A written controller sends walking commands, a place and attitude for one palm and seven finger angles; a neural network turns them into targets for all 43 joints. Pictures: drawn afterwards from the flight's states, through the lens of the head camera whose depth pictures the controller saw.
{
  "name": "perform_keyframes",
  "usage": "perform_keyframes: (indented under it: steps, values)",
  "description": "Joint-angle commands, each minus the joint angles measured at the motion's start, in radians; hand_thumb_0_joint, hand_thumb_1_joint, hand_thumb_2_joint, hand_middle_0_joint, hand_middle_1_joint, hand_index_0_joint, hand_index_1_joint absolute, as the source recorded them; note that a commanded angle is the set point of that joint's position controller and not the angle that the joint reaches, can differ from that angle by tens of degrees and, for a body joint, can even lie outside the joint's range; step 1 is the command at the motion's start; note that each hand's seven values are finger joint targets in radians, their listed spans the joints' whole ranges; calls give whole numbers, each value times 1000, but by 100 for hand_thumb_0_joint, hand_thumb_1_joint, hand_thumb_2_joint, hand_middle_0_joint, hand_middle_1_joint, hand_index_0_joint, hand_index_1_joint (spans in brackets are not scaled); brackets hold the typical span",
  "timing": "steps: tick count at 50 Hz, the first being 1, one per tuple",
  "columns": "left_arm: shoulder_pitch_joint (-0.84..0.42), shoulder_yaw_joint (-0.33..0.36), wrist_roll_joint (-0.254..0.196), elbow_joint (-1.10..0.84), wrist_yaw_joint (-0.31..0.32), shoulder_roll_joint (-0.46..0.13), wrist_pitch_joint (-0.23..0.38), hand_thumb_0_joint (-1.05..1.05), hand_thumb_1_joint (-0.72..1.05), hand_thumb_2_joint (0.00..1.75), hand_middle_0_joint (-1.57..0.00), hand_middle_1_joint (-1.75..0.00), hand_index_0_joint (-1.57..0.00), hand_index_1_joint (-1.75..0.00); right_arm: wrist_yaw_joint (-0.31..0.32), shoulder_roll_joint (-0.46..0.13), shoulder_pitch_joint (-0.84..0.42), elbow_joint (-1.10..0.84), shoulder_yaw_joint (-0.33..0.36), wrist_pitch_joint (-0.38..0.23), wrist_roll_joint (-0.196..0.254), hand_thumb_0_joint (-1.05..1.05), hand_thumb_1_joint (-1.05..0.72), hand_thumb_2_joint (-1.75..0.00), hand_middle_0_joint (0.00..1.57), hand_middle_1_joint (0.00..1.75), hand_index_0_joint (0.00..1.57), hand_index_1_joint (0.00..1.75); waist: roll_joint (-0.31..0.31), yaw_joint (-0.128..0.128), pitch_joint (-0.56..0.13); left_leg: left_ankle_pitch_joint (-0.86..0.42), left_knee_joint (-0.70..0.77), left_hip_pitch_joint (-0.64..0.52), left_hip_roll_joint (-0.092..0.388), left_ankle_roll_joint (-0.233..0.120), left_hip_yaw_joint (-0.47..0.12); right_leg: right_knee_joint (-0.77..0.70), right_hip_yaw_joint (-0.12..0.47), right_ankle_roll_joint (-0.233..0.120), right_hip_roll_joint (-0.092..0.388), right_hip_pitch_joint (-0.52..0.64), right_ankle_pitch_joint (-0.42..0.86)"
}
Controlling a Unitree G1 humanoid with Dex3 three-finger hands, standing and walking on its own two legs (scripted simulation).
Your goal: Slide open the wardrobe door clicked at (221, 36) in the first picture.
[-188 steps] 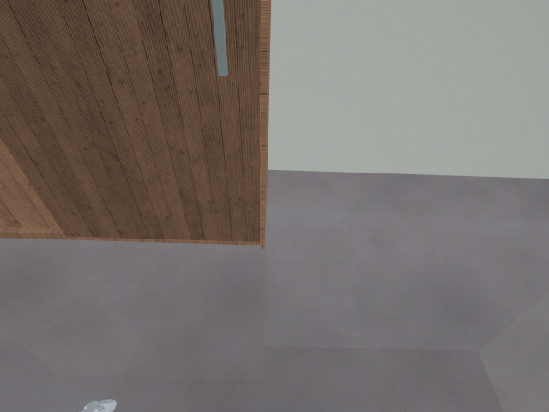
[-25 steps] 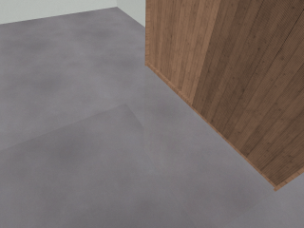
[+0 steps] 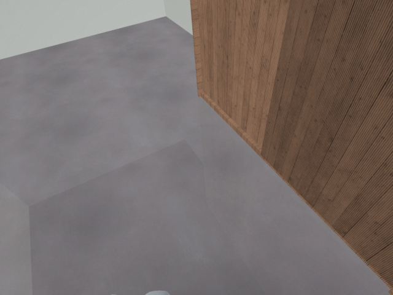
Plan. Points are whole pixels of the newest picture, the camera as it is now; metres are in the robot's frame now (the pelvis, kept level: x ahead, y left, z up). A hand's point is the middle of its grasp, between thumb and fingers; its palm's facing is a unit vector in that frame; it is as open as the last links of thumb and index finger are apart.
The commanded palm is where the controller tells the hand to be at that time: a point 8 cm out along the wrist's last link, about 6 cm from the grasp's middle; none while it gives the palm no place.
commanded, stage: walk to a spot facing it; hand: right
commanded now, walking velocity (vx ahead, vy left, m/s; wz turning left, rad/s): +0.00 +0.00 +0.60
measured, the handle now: out of the picture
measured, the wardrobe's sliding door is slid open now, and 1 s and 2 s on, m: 0.00 0.00 0.00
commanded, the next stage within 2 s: turn to face it in 0.40 s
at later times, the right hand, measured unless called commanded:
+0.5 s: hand (264, 267) +0.23 -0.15 -0.17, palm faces -0.24 +0.96 -0.17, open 7.4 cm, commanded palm none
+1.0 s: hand (279, 272) +0.22 -0.19 -0.20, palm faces -0.06 +0.98 -0.17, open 7.3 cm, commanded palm none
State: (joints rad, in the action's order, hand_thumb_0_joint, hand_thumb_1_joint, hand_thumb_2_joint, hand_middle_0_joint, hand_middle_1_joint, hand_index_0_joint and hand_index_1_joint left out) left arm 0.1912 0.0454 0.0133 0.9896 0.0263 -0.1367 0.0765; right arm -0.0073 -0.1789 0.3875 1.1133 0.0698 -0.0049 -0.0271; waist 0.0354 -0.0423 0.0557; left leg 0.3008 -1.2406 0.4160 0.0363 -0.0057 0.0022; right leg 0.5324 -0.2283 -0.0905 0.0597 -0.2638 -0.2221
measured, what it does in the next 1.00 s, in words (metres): walks ahead: left foot, then right foot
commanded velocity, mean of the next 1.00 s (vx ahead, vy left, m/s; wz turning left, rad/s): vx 0.00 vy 0.00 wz -0.04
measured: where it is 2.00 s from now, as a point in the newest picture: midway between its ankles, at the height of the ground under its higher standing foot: outside the picture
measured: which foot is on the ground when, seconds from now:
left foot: up 0.00-0.56, down 0.58-0.94, up 0.96-1.00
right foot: down 0.00-0.58, up 0.60-0.92, down 0.94-1.00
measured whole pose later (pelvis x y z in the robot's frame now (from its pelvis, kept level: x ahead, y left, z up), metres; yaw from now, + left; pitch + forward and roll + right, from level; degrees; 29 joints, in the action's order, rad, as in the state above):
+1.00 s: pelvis +0.11 -0.01 -0.02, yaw +6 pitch -1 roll +2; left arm 0.22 0.06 0.03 0.95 -0.01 -0.17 -0.02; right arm 0.03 -0.21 0.15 0.96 0.08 0.05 -0.02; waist 0.04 0.02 0.07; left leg 0.50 -0.87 0.35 0.13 0.05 0.18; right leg 0.75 -0.13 -0.05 0.05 -0.38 -0.36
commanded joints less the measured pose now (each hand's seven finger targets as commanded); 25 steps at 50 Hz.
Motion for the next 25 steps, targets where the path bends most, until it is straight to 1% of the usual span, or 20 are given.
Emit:
perform_keyframes:
  steps: [1,2,3,4,5,7,8,10,12,13,15,16,17,18,19,20,21,22,23,25]
  values:
    - [107,15,0,-1,7,-88,13,0,90,90,-20,-30,-20,-30,1,-3,95,-53,27,24,-6,0,-90,-90,20,30,20,30,-144,-6,2,-115,-42,93,43,22,-21,-331,141,145,242,-24,176]
    - [112,17,-2,1,9,-83,12,0,90,90,-20,-30,-20,-30,1,-6,87,-60,35,29,-4,0,-90,-90,20,30,20,30,-138,-11,-6,-141,-39,109,46,28,-22,-320,119,151,240,-15,236]
    - [114,14,-3,-2,11,-96,10,0,90,90,-20,-30,-20,-30,0,-9,77,-70,39,36,-4,0,-90,-90,20,30,20,30,-137,-13,-7,-154,-40,137,48,37,-23,-317,103,142,246,0,270]
    - [120,15,-4,-1,12,-97,8,0,90,90,-20,-30,-20,-30,-1,-12,62,-80,42,41,-5,0,-90,-90,20,30,20,30,-133,-11,-6,-165,-39,165,47,43,-20,-308,88,141,245,24,312]
    - [130,16,-5,2,14,-102,5,0,90,90,-20,-30,-20,-30,-1,-18,39,-91,46,46,-4,0,-90,-90,20,30,20,30,-139,-5,-1,-166,-33,187,53,51,-21,-304,85,134,256,40,327]
    - [146,16,-6,5,16,-100,-2,0,90,90,-20,-30,-20,-30,0,-28,2,-111,51,54,-2,0,-90,-90,20,30,20,30,-151,0,14,-176,-24,218,55,59,-22,-296,72,136,258,53,348]
    - [150,16,-5,5,17,-105,-4,0,90,90,-20,-30,-20,-30,0,-31,-18,-123,52,58,-2,0,-90,-90,20,30,20,30,-141,3,20,-172,-16,236,58,65,-19,-293,72,123,266,69,350]
    - [177,19,-4,10,19,-110,-10,0,90,90,-20,-30,-20,-30,0,-36,-70,-146,52,62,0,0,-90,-90,20,30,20,30,-124,20,29,-149,20,266,63,72,-12,-283,76,95,283,113,357]
    - [204,22,-2,16,21,-113,-16,0,90,90,-20,-30,-20,-30,0,-42,-118,-170,51,64,1,0,-90,-90,20,30,20,30,-124,36,42,-121,58,282,73,76,-4,-277,86,63,304,142,352]
    - [213,23,1,21,22,-115,-18,0,90,90,-20,-30,-20,-30,-1,-38,-138,-179,50,66,1,0,-90,-90,20,30,20,30,-114,41,40,-106,81,289,76,77,2,-273,81,45,313,165,348]
    - [236,29,5,28,22,-118,-23,0,90,90,-20,-30,-20,-30,-2,-35,-186,-202,44,66,2,0,-90,-90,20,30,20,30,-98,59,40,-72,132,292,80,78,20,-262,76,12,328,207,354]
    - [245,31,7,31,22,-119,-26,0,90,90,-20,-30,-20,-30,-2,-30,-207,-213,42,65,1,0,-90,-90,20,30,20,30,-98,66,42,-56,162,292,85,77,32,-256,65,-4,338,221,358]
    - [263,31,9,37,21,-116,-29,0,90,90,-20,-30,-20,-30,-2,-35,-236,-225,39,64,1,0,-90,-90,20,30,20,30,-103,80,54,-36,186,281,90,74,40,-251,69,-14,347,215,365]
    - [260,33,13,38,20,-118,-32,0,90,90,-20,-30,-20,-30,-3,-27,-250,-237,38,64,1,0,-90,-90,20,30,20,30,-92,80,52,-14,222,271,92,71,49,-242,57,-31,359,226,366]
    - [265,36,15,41,18,-120,-35,0,90,90,-20,-30,-20,-30,-3,-21,-269,-246,35,63,1,0,-90,-90,20,30,20,30,-96,89,51,7,257,253,90,66,63,-232,42,-38,361,230,372]
    - [262,40,19,42,17,-125,-39,0,90,90,-20,-30,-20,-30,-4,-16,-281,-253,33,61,1,0,-90,-90,20,30,20,30,-104,92,38,31,300,236,86,61,77,-216,26,-41,363,248,387]
    - [258,43,20,41,16,-132,-42,0,90,90,-20,-30,-20,-30,-4,-15,-288,-258,31,58,1,0,-90,-90,20,30,20,30,-112,96,23,51,345,214,78,55,95,-194,8,-41,367,264,411]
    - [267,46,20,39,14,-136,-46,0,90,90,-20,-30,-20,-30,-3,-17,-301,-263,29,54,1,0,-90,-90,20,30,20,30,-123,107,18,70,376,179,69,47,108,-175,0,-36,366,251,431]
    - [261,48,22,37,11,-138,-49,0,90,90,-20,-30,-20,-30,-3,-11,-301,-269,30,52,0,0,-90,-90,20,30,20,30,-144,101,9,77,401,153,57,39,119,-159,-18,-31,365,249,455]
    - [255,53,21,31,6,-152,-52,0,90,90,-20,-30,-20,-30,1,-9,-285,-268,27,41,-2,0,-90,-90,20,30,20,30,-170,95,-30,91,459,93,29,21,144,-104,-42,-20,361,264,560]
